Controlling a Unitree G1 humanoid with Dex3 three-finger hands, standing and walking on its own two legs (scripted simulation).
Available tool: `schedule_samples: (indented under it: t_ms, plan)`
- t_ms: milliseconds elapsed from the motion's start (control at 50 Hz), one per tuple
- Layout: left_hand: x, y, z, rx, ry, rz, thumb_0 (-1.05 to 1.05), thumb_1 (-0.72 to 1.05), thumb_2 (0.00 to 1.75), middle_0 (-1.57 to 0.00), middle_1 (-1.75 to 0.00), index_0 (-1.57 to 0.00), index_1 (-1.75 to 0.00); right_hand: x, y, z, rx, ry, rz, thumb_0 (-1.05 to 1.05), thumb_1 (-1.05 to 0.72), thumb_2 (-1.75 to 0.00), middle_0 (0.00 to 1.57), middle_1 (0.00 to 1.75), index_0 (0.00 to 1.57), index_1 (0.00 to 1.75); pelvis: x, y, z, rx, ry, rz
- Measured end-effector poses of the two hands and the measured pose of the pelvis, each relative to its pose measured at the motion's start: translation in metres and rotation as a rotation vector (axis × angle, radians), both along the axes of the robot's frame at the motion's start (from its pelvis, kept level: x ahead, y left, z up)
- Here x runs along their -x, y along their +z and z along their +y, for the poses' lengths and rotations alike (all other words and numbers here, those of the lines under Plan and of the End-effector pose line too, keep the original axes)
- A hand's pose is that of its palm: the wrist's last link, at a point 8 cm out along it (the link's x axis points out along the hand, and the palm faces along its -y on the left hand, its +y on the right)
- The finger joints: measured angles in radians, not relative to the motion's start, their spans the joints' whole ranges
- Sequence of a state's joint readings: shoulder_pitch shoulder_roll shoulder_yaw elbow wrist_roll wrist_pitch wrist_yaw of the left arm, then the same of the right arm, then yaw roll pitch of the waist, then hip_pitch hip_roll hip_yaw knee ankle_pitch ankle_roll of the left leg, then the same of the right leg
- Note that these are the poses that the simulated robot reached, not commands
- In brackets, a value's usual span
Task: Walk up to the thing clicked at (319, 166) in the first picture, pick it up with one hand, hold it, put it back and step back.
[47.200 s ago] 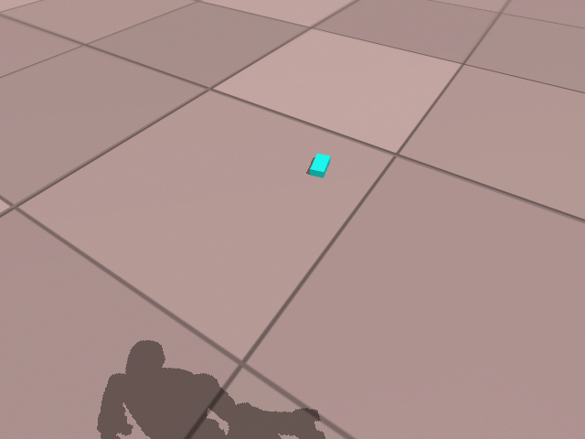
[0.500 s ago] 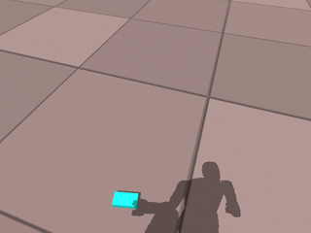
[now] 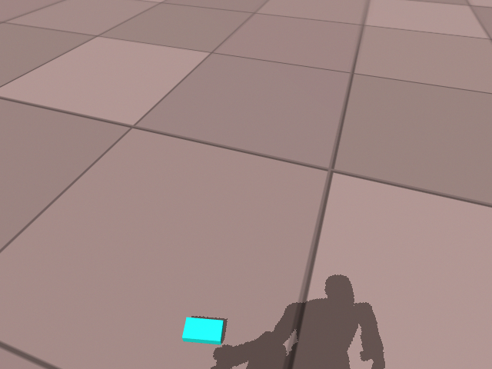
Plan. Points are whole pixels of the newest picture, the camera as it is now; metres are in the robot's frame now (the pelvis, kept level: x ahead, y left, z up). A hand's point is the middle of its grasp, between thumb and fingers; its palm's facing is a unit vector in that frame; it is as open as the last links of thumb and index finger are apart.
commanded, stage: stand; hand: left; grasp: from above
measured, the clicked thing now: (203, 330) +0.47 +0.19 -0.76
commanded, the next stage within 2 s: step back in 1.70 s
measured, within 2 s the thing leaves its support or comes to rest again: neither
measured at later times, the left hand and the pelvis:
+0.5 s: hand out of the picture +0.06 +0.24 -0.16, palm faces +0.02 -0.94 -0.34, open 7.4 cm; pelvis +0.00 -0.01 +0.00, yaw +0 degrees
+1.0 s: hand out of the picture +0.08 +0.23 -0.15, palm faces +0.01 -0.94 -0.34, open 7.4 cm; pelvis +0.01 -0.01 +0.00, yaw +0 degrees
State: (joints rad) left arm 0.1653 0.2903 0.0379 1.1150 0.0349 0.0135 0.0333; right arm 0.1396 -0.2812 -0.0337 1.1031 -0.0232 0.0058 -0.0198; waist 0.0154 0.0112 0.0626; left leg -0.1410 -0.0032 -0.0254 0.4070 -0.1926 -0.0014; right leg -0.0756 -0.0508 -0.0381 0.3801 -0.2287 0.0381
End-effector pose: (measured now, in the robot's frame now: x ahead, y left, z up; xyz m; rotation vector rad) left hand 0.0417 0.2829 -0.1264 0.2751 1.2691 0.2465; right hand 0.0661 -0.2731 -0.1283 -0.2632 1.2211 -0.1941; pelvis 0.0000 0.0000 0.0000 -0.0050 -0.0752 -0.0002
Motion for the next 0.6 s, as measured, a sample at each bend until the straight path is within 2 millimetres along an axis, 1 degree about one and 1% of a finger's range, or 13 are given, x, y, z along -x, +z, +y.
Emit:
schedule_samples:
  t_ms: [160,280,420,600]
  plan:
    - [0.004,0.002,0.002,-0.006,-0.001,0.019,0.0,0.9,0.9,-0.2,-0.3,-0.2,-0.3,0.009,0.001,-0.01,0.01,-0.007,0.028,0.01,-0.91,-0.9,0.2,0.3,0.21,0.3,0.002,0.001,-0.003,0.001,0.001,0.009]
    - [0.004,0.003,0.001,-0.007,0.001,0.033,0.0,0.9,0.9,-0.2,-0.3,-0.2,-0.3,0.011,0.001,-0.015,0.016,-0.006,0.047,0.01,-0.91,-0.9,0.2,0.3,0.21,0.3,0.0,0.002,-0.005,0.0,0.0,0.012]
    - [-0.005,0.004,-0.002,-0.003,-0.005,0.027,0.0,0.9,0.9,-0.2,-0.3,-0.21,-0.3,0.008,0.001,-0.018,0.015,0.001,0.05,0.01,-0.91,-0.9,0.2,0.3,0.21,0.3,-0.003,0.003,-0.007,-0.001,-0.002,0.015]
    - [-0.022,0.007,-0.005,-0.004,-0.019,-0.006,0.0,0.9,0.9,-0.21,-0.3,-0.21,-0.3,-0.003,0.002,-0.02,0.015,0.006,0.029,0.01,-0.91,-0.9,0.2,0.3,0.21,0.3,-0.006,0.003,-0.009,-0.002,-0.003,0.018]
